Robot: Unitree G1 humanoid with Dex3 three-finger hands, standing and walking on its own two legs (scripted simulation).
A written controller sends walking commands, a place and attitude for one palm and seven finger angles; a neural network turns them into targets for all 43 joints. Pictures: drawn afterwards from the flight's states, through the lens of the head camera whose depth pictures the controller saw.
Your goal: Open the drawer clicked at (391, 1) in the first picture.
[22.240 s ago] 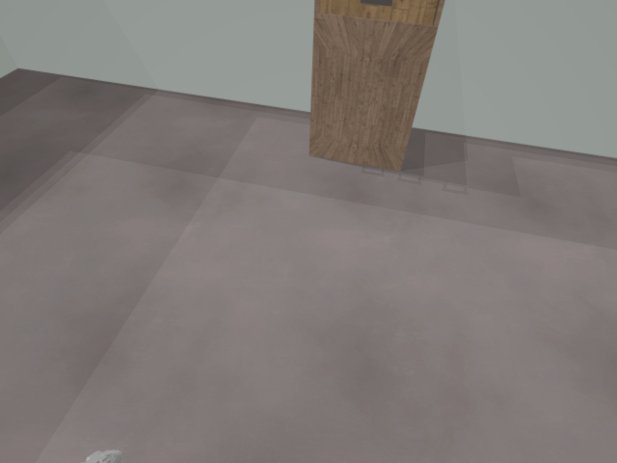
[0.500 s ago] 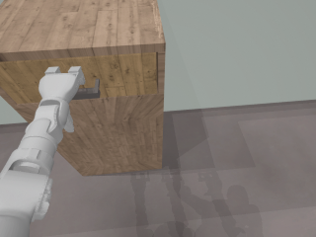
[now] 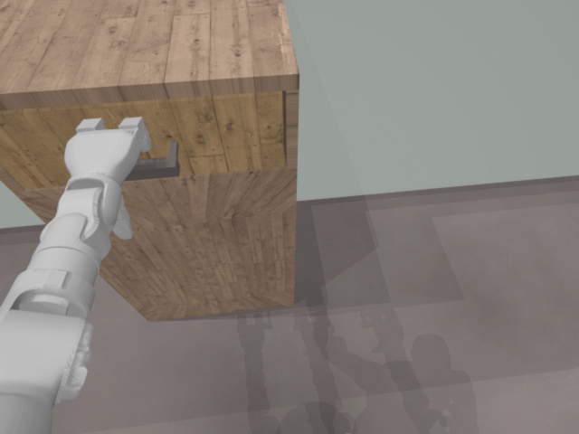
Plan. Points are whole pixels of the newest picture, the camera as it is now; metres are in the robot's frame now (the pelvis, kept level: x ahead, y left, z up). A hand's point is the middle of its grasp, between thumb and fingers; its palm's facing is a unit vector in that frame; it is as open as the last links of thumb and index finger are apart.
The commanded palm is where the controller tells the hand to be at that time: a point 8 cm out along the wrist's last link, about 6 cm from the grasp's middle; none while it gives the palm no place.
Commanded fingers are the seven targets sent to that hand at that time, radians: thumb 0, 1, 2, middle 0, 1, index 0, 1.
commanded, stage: lift the fingers back up to retry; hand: left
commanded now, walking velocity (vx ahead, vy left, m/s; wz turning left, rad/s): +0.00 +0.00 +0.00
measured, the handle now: (140, 159) +0.51 +0.24 +0.06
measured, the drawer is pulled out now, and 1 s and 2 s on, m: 0.00 0.00 0.00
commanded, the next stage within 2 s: re-aim the fingers above the handle in 0.68 s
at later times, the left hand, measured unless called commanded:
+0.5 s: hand (105, 157) +0.46 +0.25 +0.12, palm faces +0.03 -0.01 -1.00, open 13.8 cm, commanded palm +0.43 +0.25 +0.18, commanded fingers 0.00 -0.50 0.30 -0.30 -1.20 -0.30 -1.20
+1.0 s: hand (106, 159) +0.45 +0.25 +0.12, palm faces +0.00 -0.01 -1.00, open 13.8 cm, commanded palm +0.43 +0.26 +0.18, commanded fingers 0.00 -0.50 0.30 -0.30 -1.20 -0.30 -1.20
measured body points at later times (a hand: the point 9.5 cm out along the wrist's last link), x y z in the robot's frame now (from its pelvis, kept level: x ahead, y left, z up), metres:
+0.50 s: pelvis +0.02 +0.01 +0.02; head +0.07 -0.01 +0.46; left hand +0.45 +0.25 +0.17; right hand +0.12 -0.26 -0.12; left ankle -0.01 +0.10 -0.71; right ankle +0.00 -0.12 -0.71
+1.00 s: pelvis +0.03 -0.01 +0.02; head +0.07 -0.03 +0.46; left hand +0.45 +0.25 +0.18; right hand +0.14 -0.27 -0.12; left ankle -0.01 +0.10 -0.71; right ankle +0.00 -0.12 -0.71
